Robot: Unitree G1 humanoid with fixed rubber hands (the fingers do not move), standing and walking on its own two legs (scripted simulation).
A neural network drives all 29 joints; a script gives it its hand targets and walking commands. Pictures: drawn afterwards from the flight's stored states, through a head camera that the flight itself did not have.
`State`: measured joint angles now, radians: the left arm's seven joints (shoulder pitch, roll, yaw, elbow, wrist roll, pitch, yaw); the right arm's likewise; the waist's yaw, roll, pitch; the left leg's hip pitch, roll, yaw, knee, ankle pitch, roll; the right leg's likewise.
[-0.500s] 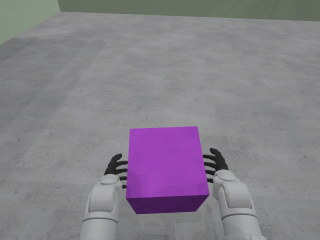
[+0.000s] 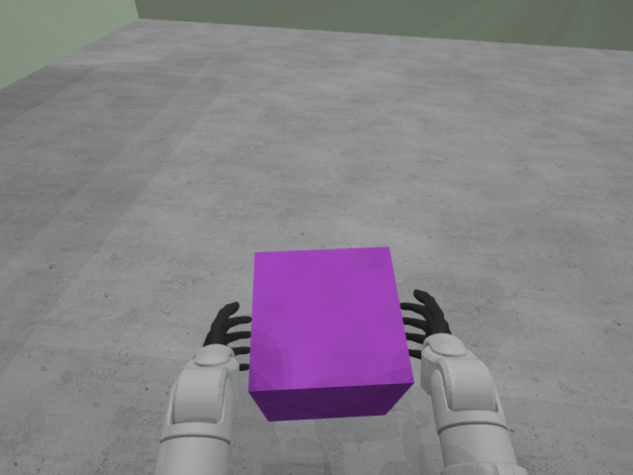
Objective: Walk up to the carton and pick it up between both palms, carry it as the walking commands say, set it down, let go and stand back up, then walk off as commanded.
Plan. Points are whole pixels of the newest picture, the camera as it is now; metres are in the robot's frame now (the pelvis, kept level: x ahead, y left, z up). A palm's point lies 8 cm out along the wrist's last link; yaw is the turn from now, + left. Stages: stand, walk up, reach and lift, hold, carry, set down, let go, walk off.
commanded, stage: carry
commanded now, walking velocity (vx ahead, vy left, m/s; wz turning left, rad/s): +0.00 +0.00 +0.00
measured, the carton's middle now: (324, 339) +0.36 +0.00 -0.04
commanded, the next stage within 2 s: hold in 1.48 s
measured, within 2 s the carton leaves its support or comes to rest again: neither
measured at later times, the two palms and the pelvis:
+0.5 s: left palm (218, 366) +0.28 +0.14 +0.03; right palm (436, 350) +0.29 -0.14 +0.05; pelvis -0.01 +0.00 +0.00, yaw +0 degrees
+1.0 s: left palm (226, 361) +0.28 +0.13 +0.04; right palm (447, 353) +0.29 -0.15 +0.05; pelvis -0.01 -0.01 +0.00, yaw +0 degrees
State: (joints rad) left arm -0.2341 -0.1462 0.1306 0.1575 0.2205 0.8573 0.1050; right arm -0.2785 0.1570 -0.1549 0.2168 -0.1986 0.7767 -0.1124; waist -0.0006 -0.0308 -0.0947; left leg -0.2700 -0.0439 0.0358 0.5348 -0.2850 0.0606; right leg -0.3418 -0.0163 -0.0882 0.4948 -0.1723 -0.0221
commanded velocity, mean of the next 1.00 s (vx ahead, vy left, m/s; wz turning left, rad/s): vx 0.00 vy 0.00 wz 0.00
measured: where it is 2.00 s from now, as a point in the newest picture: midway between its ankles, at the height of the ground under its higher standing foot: outside the picture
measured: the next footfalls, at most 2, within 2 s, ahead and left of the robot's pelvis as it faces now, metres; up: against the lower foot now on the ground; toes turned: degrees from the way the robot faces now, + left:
none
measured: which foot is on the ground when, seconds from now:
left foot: down 0.00-1.00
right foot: down 0.00-1.00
